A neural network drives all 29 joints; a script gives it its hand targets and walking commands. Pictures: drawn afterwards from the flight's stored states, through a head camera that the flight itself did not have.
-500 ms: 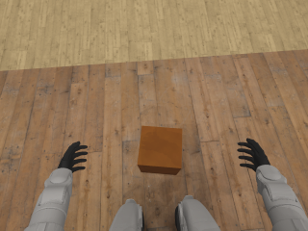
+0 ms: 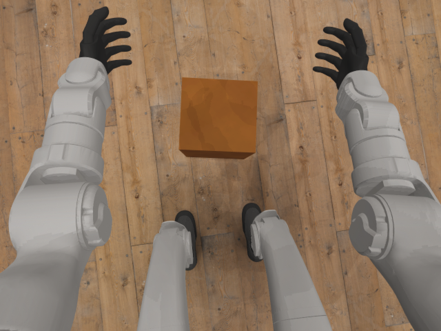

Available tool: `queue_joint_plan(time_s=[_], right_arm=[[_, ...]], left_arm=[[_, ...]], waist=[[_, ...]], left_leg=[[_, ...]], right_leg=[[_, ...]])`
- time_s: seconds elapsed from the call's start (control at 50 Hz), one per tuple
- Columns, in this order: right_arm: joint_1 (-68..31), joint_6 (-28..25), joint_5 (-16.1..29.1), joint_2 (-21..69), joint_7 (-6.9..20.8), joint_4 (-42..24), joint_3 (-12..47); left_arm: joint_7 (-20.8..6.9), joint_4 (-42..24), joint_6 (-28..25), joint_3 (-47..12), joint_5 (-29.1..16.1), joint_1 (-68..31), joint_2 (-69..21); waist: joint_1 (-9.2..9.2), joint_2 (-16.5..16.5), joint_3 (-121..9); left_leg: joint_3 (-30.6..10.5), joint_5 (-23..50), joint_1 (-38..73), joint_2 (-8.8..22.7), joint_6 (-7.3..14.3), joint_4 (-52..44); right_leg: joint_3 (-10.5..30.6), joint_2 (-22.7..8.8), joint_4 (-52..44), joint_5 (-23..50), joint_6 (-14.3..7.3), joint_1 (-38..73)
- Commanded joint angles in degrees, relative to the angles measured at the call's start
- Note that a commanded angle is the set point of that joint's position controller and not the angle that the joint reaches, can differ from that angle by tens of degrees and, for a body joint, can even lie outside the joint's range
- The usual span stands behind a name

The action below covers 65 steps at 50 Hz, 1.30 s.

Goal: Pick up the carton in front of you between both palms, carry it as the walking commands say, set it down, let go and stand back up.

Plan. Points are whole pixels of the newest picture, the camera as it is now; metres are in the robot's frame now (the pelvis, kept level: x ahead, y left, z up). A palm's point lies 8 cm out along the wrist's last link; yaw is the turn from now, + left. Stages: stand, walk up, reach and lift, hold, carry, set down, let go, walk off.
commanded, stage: reach and lift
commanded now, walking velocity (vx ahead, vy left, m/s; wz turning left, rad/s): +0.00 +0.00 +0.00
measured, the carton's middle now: (217, 124) +0.51 -0.03 -0.52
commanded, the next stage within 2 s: none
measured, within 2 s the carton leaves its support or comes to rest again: leaves its support in 1.78 s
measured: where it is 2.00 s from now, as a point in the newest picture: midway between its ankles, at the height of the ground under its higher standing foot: (222, 246)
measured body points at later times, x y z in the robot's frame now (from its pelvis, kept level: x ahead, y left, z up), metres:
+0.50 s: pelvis +0.02 +0.00 -0.13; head +0.36 +0.00 +0.16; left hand +0.55 +0.16 -0.30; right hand +0.50 -0.23 -0.29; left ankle +0.10 +0.11 -0.61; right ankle +0.10 -0.13 -0.61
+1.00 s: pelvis -0.03 +0.00 -0.27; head +0.35 -0.01 -0.04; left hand +0.55 +0.15 -0.47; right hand +0.50 -0.22 -0.46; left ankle +0.09 +0.11 -0.61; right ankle +0.10 -0.13 -0.61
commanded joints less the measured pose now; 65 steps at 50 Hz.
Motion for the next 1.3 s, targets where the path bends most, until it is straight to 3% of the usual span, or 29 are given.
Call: queue_joint_plan(time_s=[0.0, 0.14, 0.22, 0.32, 0.4, 0.46, 0.56, 0.66, 0.74, 0.88, 0.98, 1.08, 1.28], right_arm=[[-13.7, -2.3, -1.8, -6.2, -0.2, -6.1, -2.7], [-7.8, -7.3, -5.3, -2.5, 1.2, -6.9, -6.4], [-4.7, -9.5, -5.6, -1.2, 1.7, -5.3, -6.9], [-3.5, -10.9, -3.8, -1.4, 1.3, -3.9, -5.1], [-5.3, -11.5, 0.7, -4.8, -0.3, -5.4, -1.5], [-7.7, -11.2, 4.4, -7.0, -1.5, -7.1, 1.8], [-14.7, -9.4, 9.2, -10.1, -3.4, -8.4, 5.6], [-21.9, -7.8, 10.4, -10.7, -4.4, -2.3, 6.9], [-26.2, -8.4, 10.0, -11.1, -4.4, 4.2, 7.3], [-32.0, -11.0, 11.0, -12.5, -4.0, 10.1, 9.0], [-34.6, -12.2, 14.1, -13.5, -4.8, 7.9, 11.9], [-32.7, -12.0, 16.2, -11.8, -5.4, 6.2, 13.2], [-28.4, -12.4, 10.6, -9.2, -4.4, 9.9, 9.4]], left_arm=[[0.1, -4.6, -2.2, 2.5, 2.4, -16.8, 6.9], [0.3, -6.1, -6.1, 5.6, 6.3, -12.0, 1.7], [0.9, -5.7, -7.8, 6.0, 6.8, -7.7, -0.8], [2.4, -6.3, -9.5, 3.9, 4.5, -5.6, -0.4], [4.1, -9.3, -10.2, -0.6, -0.3, -8.5, 2.7], [5.0, -11.3, -10.0, -4.0, -4.0, -11.2, 5.0], [6.1, -12.3, -8.4, -7.0, -8.4, -18.1, 8.2], [6.5, -5.5, -7.0, -8.5, -10.5, -24.2, 9.5], [6.1, 1.5, -7.8, -9.2, -11.1, -28.0, 10.2], [5.7, 6.9, -10.5, -11.0, -12.4, -33.3, 12.2], [6.2, 4.0, -11.8, -13.9, -15.4, -36.6, 13.8], [6.5, 0.5, -11.4, -15.8, -16.0, -36.3, 12.2], [5.8, 6.9, -11.8, -11.9, -12.2, -29.7, 8.6]], waist=[[-1.36, 2.9, -58.9], [-1.37, 3.9, -59.8], [-0.72, 3.9, -58.0], [0.03, 2.8, -58.9], [-0.32, 3.8, -66.2], [-0.52, 4.5, -71.2], [-0.23, 4.9, -72.7], [-0.33, 3.4, -61.8], [-0.51, 2.5, -53.8], [-0.27, 2.2, -50.3], [-0.34, 2.3, -58.9], [-0.27, 4.6, -61.9], [-0.51, 2.6, -46.7]], left_leg=[[0.1, 3.2, 31.8, -3.8, -1.5, -6.3], [-1.1, 19.1, 28.7, -4.2, -1.2, -0.6], [-1.6, 22.8, 20.3, -3.9, -1.3, 6.1], [-1.4, 22.5, 9.0, -4.1, -1.7, 16.0], [-0.9, 23.2, 7.5, -4.0, -2.1, 24.3], [-0.2, 21.7, 8.3, -3.8, -2.2, 29.8], [1.1, 11.8, 6.6, -3.3, -2.2, 35.8], [1.2, -2.1, -2.4, -2.1, -1.8, 38.9], [0.5, -6.7, -8.0, -1.1, -1.5, 41.9], [-0.2, -3.7, -11.1, -0.4, -1.5, 47.3], [0.3, 2.7, -6.2, -0.5, -1.4, 51.2], [0.9, 6.5, -2.2, -1.0, -1.4, 52.7], [-0.5, 1.9, -12.8, -1.6, -1.6, 50.6]], right_leg=[[-3.7, 4.1, -6.3, 5.1, 2.1, 23.5], [-3.4, 4.6, -1.7, 17.4, 2.2, 13.0], [-2.7, 4.8, 4.6, 20.1, 2.3, 4.8], [-2.2, 4.8, 14.5, 20.7, 2.8, -2.1], [-2.5, 4.6, 22.9, 22.3, 2.9, -3.1], [-3.3, 4.6, 28.2, 20.9, 2.9, -3.7], [-4.2, 4.0, 34.4, 11.9, 2.5, -5.0], [-3.8, 2.5, 37.9, 0.2, 2.1, -9.1], [-3.1, 1.8, 41.0, -3.9, 1.9, -11.7], [-1.7, 1.5, 46.8, -0.2, 1.7, -11.9], [-1.9, 1.5, 50.0, 6.7, 2.0, -6.9], [-2.5, 2.5, 51.0, 9.9, 1.9, -6.3], [-2.2, 2.8, 50.0, 5.0, 1.9, -14.9]])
